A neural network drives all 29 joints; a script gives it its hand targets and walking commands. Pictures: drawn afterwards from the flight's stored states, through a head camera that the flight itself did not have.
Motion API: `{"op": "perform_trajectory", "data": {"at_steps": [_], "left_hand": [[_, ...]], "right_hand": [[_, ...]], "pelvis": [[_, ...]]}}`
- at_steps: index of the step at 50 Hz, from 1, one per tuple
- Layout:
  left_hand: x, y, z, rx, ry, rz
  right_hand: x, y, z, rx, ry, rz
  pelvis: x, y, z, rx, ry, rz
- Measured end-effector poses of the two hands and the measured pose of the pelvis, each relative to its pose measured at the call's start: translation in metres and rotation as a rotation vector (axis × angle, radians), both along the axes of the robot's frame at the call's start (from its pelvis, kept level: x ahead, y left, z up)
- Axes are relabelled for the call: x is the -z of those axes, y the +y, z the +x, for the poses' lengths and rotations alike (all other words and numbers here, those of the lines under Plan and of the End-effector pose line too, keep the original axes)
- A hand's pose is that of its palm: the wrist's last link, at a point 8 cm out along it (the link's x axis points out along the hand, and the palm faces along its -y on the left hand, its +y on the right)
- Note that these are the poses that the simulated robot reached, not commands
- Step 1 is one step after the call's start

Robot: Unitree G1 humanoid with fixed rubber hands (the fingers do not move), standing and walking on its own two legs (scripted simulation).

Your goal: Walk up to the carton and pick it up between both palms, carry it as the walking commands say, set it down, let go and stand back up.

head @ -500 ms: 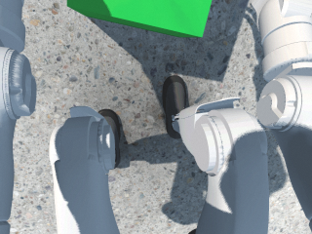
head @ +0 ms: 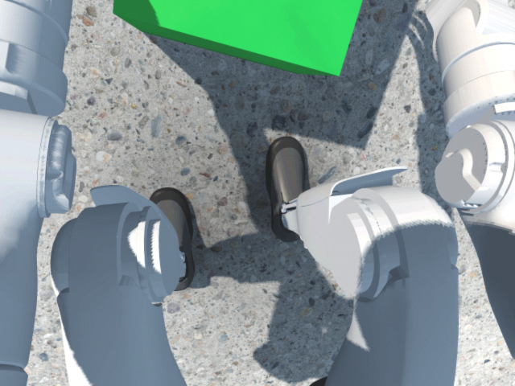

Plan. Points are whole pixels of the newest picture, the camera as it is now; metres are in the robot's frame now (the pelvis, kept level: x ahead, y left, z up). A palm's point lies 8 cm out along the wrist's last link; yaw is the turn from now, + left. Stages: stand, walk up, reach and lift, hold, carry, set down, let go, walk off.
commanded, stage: reach and lift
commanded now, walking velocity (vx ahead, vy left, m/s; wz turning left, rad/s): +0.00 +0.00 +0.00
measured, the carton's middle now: out of the picture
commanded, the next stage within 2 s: none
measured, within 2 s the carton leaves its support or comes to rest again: leaves its support in 0.78 s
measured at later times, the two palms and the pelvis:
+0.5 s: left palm out of the picture +0.59 +0.12 -0.20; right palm out of the picture +0.54 -0.22 -0.18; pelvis +0.01 +0.00 +0.01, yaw +0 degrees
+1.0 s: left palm out of the picture +0.57 +0.12 -0.20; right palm out of the picture +0.53 -0.23 -0.17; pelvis +0.00 +0.00 +0.01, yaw +2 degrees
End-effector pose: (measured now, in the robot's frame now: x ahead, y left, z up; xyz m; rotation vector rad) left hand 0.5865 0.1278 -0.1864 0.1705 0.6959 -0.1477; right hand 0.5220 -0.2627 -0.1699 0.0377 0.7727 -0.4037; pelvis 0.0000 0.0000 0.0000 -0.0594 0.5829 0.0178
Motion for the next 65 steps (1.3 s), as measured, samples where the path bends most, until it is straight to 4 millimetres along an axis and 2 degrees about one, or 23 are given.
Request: {"op": "perform_trajectory", "data": {"at_steps": [8,14,19,29,46,58,65], "left_hand": [[0.005,0.0,-0.01,-0.013,0.063,0.005],[0.014,-0.012,-0.011,0.007,0.069,-0.013],[0.013,-0.007,-0.004,0.005,0.044,0.011],[0.014,-0.008,-0.002,0.01,0.055,0.015],[0.012,-0.011,-0.016,0.035,0.104,0.012],[0.011,-0.01,-0.013,0.031,0.109,0.026],[-0.006,-0.006,-0.008,0.009,0.077,0.051]], "right_hand": [[0.007,0.004,-0.013,-0.018,0.061,0.013],[0.009,0.03,0.003,-0.069,0.043,0.04],[0.013,0.04,0.014,-0.052,0.028,0.036],[0.013,0.043,0.013,-0.062,0.046,0.011],[0.001,0.036,0.009,-0.084,0.042,0.047],[0.0,0.038,0.011,-0.088,0.046,0.036],[-0.011,0.045,0.011,-0.076,0.014,0.042]], "pelvis": [[-0.006,-0.003,-0.008,0.003,0.004,0.005],[-0.01,-0.004,-0.005,0.007,0.026,0.005],[-0.01,-0.004,0.001,0.005,0.037,0.001],[-0.011,-0.001,0.007,-0.009,0.032,-0.012],[-0.005,-0.002,0.004,-0.03,0.003,-0.004],[-0.009,-0.002,0.006,-0.04,0.006,-0.004],[-0.013,-0.003,0.003,-0.049,-0.012,-0.005]]}}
